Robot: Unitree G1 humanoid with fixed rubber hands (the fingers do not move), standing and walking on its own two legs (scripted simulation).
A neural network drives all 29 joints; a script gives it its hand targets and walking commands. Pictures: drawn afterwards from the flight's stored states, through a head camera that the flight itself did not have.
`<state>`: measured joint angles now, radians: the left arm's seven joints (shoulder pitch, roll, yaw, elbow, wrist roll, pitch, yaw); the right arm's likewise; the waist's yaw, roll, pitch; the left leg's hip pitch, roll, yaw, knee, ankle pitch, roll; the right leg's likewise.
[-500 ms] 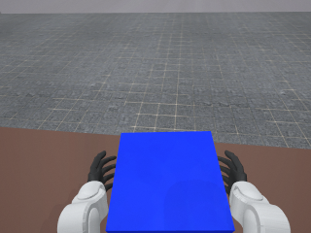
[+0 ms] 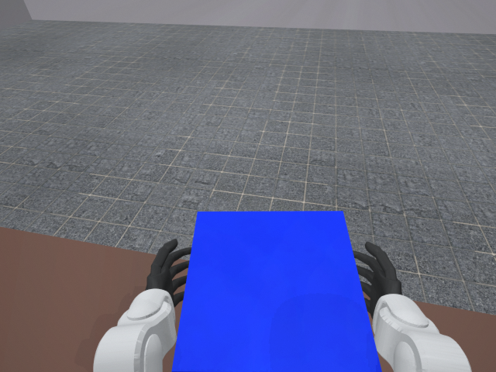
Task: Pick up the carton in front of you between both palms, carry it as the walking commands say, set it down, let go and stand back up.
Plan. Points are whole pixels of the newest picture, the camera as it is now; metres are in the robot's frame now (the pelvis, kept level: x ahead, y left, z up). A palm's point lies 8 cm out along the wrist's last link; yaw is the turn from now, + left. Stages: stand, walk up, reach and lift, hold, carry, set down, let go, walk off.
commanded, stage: carry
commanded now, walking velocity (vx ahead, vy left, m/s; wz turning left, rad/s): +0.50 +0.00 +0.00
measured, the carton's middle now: (269, 312) +0.23 +0.00 +0.03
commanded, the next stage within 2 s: none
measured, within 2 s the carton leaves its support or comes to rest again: neither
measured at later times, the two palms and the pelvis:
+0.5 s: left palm (204, 144) +0.60 +0.15 +0.09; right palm (336, 147) +0.59 -0.16 +0.08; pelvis +0.34 +0.00 +0.00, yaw +0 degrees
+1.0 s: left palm (231, 83) +0.99 +0.11 +0.08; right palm (324, 81) +0.98 -0.19 +0.08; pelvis +0.63 -0.03 -0.01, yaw -1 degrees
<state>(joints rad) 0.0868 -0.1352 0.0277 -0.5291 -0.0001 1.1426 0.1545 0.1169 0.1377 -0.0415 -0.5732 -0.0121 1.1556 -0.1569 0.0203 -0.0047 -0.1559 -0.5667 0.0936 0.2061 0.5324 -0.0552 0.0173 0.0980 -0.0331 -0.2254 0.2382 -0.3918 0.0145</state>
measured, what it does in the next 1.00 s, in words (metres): walks ahead: left foot, then right foot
